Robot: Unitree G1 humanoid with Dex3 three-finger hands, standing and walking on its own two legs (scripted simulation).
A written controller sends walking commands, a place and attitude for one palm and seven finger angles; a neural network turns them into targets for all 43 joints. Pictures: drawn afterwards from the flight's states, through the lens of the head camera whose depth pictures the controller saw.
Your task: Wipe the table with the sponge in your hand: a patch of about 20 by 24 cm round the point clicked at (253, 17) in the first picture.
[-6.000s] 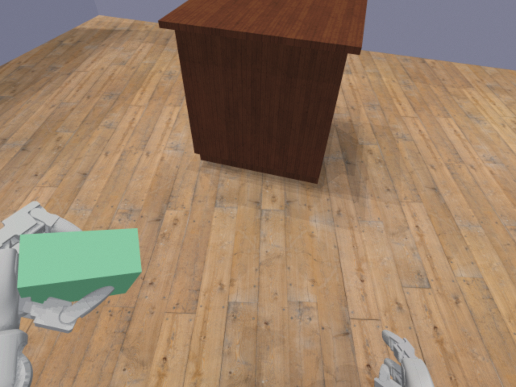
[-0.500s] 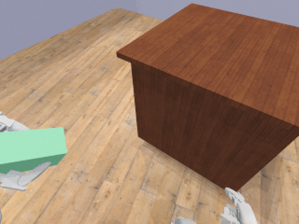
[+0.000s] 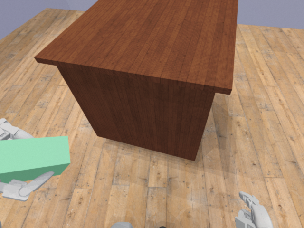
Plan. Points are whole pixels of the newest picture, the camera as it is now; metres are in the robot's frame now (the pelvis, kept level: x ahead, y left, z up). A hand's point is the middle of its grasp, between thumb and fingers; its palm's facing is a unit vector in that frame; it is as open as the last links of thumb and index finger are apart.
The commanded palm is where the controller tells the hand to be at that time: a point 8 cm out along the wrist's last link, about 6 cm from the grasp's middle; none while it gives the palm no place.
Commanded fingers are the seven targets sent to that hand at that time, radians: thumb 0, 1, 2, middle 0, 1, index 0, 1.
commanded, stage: turn to face it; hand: left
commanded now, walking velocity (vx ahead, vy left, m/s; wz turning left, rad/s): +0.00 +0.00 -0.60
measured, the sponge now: (42, 159) +0.22 +0.22 +0.15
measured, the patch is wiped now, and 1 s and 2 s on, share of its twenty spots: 0.00 0.00 0.00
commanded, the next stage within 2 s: take the last steps up to it in 1.00 s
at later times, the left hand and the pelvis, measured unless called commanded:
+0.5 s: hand (113, 164) +0.21 +0.08 +0.15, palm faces +0.16 -0.84 -0.51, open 9.5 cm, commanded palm +0.16 +0.14 +0.18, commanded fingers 0.00 0.10 1.30 -1.20 -1.60 -1.20 -1.60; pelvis -0.07 -0.08 -0.03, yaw -17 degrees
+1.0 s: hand (159, 180) +0.19 +0.00 +0.16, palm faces -0.05 -0.89 -0.45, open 9.5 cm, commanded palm +0.17 +0.04 +0.18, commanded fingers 0.00 0.10 1.30 -1.20 -1.60 -1.20 -1.60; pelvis -0.12 -0.12 -0.01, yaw -32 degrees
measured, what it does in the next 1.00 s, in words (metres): walks backwards, turning right: left foot, then right foot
